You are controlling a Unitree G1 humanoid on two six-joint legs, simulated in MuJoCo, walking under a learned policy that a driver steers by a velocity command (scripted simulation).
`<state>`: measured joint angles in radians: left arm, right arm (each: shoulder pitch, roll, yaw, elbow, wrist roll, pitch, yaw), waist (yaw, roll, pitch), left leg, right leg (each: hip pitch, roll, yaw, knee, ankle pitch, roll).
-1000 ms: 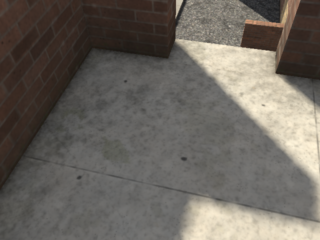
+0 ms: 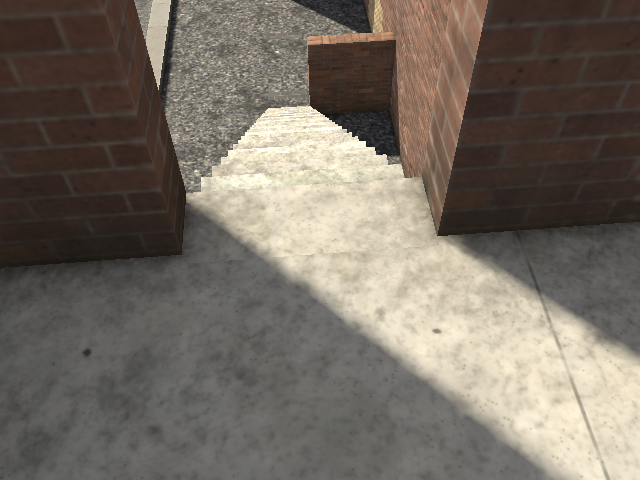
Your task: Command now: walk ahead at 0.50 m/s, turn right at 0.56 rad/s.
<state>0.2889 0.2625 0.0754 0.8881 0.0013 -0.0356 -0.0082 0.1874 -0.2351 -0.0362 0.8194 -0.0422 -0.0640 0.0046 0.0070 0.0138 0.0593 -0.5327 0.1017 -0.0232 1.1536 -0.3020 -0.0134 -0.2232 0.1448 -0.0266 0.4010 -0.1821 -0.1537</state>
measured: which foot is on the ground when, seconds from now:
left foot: up 0.00-0.34, down 0.36-0.86, up 0.88-1.00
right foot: down 0.00-0.36, up 0.38-0.82, down 0.84-1.00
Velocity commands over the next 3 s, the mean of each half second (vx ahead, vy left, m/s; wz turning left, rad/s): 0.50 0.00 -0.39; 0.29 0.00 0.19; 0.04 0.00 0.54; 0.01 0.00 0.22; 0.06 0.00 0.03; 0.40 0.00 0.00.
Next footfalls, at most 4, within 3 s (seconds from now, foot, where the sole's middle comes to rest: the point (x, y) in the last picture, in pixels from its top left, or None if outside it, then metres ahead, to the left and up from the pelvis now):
0.36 left None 0.39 0.11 -0.77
0.84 right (398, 425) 0.58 -0.12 -0.77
1.26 left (297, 459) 0.51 0.10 -0.77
1.68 right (396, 453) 0.52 -0.11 -0.77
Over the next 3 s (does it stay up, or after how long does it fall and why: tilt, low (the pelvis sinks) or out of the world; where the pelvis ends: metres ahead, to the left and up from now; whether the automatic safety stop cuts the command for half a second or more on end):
stays up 0.62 0.03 -0.01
